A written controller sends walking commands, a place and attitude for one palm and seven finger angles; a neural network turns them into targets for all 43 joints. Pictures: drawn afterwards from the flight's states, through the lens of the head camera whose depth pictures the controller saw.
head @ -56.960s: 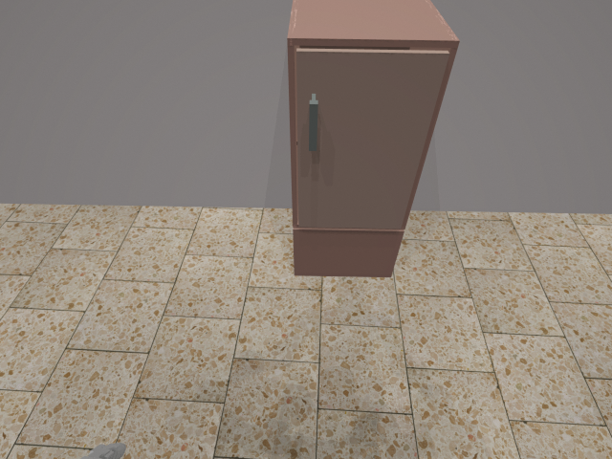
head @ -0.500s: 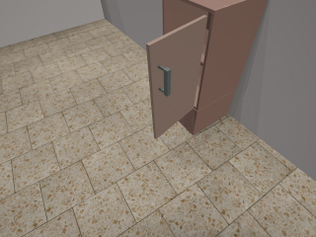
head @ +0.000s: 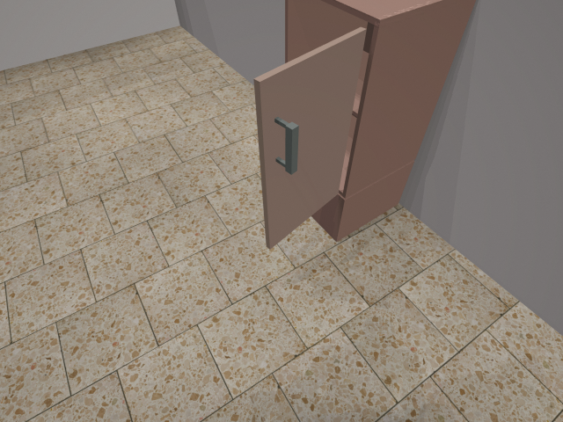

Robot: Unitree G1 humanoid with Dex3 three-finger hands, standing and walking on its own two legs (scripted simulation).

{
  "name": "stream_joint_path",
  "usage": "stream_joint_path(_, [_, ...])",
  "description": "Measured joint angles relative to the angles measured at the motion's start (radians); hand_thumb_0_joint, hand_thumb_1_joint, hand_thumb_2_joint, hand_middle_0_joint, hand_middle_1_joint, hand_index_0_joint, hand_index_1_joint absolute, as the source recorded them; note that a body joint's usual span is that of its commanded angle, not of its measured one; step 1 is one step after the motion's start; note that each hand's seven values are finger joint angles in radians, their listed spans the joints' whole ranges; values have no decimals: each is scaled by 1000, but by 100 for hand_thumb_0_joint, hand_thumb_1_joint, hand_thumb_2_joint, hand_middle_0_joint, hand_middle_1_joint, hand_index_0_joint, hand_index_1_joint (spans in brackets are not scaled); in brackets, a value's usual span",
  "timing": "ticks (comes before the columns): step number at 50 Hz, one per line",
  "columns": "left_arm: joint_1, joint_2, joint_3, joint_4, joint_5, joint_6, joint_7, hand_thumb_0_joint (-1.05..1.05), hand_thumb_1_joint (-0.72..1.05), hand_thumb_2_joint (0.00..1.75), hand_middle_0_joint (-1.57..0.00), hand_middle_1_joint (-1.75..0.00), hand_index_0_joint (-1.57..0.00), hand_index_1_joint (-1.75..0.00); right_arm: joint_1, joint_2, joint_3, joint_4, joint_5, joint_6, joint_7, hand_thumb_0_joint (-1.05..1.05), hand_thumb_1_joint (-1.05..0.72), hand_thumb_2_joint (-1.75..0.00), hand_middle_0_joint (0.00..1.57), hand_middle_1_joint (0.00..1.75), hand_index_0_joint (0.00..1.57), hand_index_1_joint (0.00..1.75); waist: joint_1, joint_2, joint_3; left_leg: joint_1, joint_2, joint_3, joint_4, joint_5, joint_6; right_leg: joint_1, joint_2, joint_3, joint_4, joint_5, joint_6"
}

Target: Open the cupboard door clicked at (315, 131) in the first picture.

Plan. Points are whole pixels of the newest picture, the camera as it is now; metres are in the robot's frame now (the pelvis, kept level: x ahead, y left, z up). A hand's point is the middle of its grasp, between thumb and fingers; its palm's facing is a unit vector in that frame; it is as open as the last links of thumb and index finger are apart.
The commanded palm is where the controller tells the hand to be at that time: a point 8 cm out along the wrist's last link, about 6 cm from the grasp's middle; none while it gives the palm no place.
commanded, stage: look to check the result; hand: left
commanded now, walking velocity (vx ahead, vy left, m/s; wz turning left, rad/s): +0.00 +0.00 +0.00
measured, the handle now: (285, 145) +0.71 +0.03 -0.04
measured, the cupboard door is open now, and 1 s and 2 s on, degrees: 100 100 100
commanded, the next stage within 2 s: stand and wait in 0.36 s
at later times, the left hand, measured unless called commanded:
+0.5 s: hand out of the picture +0.07 +0.20 -0.16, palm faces +0.01 -0.96 -0.28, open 7.4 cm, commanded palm none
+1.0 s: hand out of the picture +0.08 +0.20 -0.16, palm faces +0.00 -0.95 -0.30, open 7.4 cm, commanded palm none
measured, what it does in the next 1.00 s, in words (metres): stands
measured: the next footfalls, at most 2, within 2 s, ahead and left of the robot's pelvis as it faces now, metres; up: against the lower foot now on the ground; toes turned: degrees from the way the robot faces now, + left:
none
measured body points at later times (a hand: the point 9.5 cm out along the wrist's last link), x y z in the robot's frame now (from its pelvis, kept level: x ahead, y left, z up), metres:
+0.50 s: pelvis +0.02 -0.01 +0.00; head +0.04 -0.03 +0.45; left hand +0.07 +0.25 -0.14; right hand +0.05 -0.27 -0.16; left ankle -0.02 +0.12 -0.75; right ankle +0.01 -0.10 -0.75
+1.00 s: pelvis +0.02 -0.02 +0.00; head +0.04 -0.03 +0.45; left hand +0.08 +0.25 -0.14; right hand +0.06 -0.28 -0.16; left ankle -0.02 +0.12 -0.75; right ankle +0.01 -0.10 -0.75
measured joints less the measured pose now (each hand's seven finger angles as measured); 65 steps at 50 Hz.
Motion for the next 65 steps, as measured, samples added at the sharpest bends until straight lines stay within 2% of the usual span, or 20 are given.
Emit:
stream_joint_path(29, [-42, 38, 2, -8, -1, -9, -2, 0, 90, 90, -20, -30, -20, -30, -51, -49, 2, -5, 0, 2, 1, 0, -91, -90, 20, 30, 20, 30, 1, 8, -3, 37, 20, -12, -37, -6, -24, 36, 22, -13, -31, -16, -19])
stream_joint_path(65, [-39, 50, 0, -3, -2, -7, -3, 0, 90, 90, -20, -30, -20, -30, -43, -53, 5, -1, 0, 4, 1, 0, -91, -90, 20, 30, 20, 30, 1, 7, -3, 53, 29, -4, -53, -5, -29, 51, 33, -5, -51, -9, -23])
